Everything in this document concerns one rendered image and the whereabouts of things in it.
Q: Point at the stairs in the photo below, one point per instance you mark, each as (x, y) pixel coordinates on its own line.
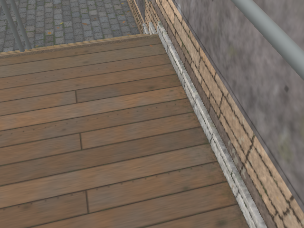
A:
(77, 43)

